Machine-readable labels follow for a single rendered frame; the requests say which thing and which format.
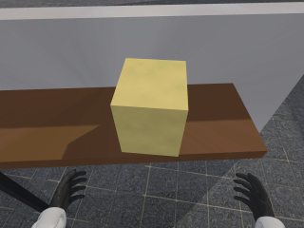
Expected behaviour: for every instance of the robot left forearm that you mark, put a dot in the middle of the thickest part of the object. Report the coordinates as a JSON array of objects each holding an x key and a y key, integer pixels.
[{"x": 53, "y": 217}]

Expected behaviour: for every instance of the robot right forearm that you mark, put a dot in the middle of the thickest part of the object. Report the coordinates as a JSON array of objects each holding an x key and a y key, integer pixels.
[{"x": 269, "y": 222}]

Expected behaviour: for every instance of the robot right hand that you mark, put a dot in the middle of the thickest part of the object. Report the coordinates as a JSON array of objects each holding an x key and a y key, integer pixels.
[{"x": 258, "y": 201}]

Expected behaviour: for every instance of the carton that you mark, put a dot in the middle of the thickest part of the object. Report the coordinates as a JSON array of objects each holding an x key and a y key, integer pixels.
[{"x": 150, "y": 106}]

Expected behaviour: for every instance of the robot left hand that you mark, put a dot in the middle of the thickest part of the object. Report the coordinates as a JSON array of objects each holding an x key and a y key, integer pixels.
[{"x": 62, "y": 196}]

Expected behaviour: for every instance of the table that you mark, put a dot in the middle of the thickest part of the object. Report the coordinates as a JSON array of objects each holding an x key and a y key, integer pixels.
[{"x": 59, "y": 127}]

